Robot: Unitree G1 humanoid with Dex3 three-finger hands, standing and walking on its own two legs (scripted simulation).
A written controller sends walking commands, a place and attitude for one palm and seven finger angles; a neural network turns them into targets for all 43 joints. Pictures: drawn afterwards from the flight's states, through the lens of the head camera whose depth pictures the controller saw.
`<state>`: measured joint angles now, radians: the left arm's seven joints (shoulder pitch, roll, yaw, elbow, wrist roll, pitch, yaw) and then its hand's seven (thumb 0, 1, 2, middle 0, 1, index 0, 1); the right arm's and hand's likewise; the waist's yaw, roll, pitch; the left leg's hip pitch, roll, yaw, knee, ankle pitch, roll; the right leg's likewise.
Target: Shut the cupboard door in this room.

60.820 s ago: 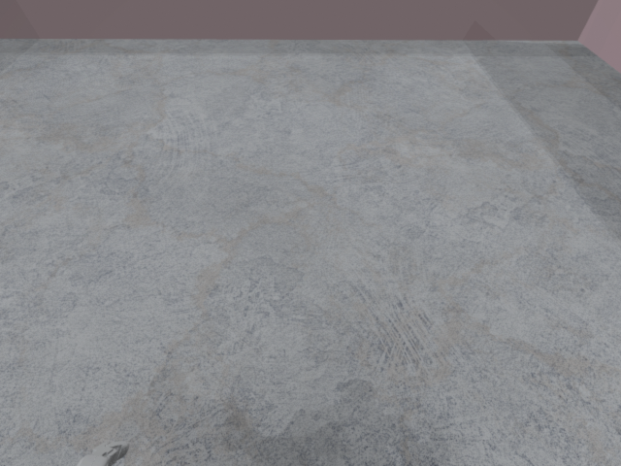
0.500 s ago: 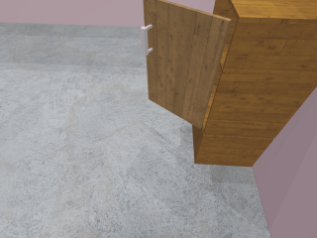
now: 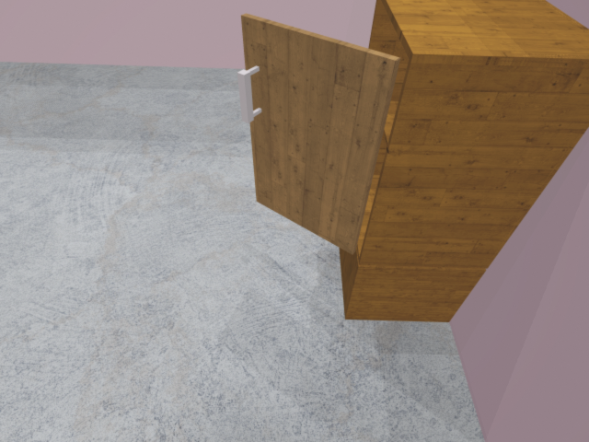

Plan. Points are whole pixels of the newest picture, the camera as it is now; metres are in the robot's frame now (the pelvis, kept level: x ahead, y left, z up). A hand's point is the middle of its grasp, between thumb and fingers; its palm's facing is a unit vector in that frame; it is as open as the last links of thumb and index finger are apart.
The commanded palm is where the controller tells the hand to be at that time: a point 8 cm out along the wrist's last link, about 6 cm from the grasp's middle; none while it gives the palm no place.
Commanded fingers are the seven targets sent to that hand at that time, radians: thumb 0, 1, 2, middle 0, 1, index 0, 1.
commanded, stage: let the arm hang, fingers relaxed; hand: left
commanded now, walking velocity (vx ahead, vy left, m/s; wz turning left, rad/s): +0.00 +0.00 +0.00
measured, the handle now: (251, 94) +0.89 +0.15 +0.03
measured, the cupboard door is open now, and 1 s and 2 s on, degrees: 55 55 55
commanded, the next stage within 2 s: look to check the result in 0.04 s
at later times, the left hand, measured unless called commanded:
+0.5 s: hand out of the picture -0.04 +0.14 -0.17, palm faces +0.05 -0.98 -0.18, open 7.3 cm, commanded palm none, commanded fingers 0.00 0.90 0.90 -0.20 -0.30 -0.20 -0.30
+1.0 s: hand out of the picture -0.01 +0.16 -0.19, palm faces +0.15 -0.97 -0.20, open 7.3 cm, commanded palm none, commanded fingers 0.00 0.90 0.90 -0.20 -0.30 -0.20 -0.30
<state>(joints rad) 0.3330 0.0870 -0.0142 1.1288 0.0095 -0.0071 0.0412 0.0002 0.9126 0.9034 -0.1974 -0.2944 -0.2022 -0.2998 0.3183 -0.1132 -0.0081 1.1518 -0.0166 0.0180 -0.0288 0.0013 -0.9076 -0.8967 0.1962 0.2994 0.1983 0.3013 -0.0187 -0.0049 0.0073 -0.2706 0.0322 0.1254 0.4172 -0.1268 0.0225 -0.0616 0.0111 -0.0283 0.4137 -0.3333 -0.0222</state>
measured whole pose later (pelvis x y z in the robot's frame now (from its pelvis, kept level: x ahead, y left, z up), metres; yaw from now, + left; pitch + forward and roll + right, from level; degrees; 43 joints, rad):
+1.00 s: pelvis +0.02 -0.01 -0.02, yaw +6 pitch -2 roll -1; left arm 0.33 0.13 0.04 1.06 0.02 0.02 0.05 0.00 0.91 0.90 -0.20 -0.29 -0.20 -0.30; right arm 0.28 -0.14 -0.04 1.10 -0.02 0.06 -0.02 0.00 -0.91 -0.90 0.20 0.30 0.20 0.30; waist -0.02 0.00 0.07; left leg -0.36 0.03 0.06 0.74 -0.36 0.00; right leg -0.03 0.01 -0.13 0.53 -0.46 -0.04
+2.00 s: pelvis +0.04 -0.01 -0.02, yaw +41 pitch +1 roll +1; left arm 0.26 0.25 0.07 0.90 0.02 0.07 0.03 0.01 0.91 0.90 -0.20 -0.29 -0.20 -0.30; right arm 0.11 -0.22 -0.05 0.87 -0.02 0.03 0.02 0.00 -0.91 -0.90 0.20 0.30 0.20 0.30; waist 0.02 -0.07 0.14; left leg -0.34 -0.01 0.06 0.66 -0.34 0.04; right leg -0.37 -0.12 -0.09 1.03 -0.57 0.06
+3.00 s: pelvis +0.13 +0.18 +0.00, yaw +75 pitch -1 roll +0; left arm 0.21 0.23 0.08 0.88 0.03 0.00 -0.02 0.01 0.92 0.90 -0.19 -0.29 -0.20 -0.30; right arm 0.25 -0.19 -0.03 0.93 -0.02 -0.05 0.00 0.00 -0.91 -0.90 0.20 0.30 0.20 0.30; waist 0.00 -0.03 0.07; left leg -0.20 -0.06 0.05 0.44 -0.24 0.09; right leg -0.60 -0.15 -0.02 1.09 -0.22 0.07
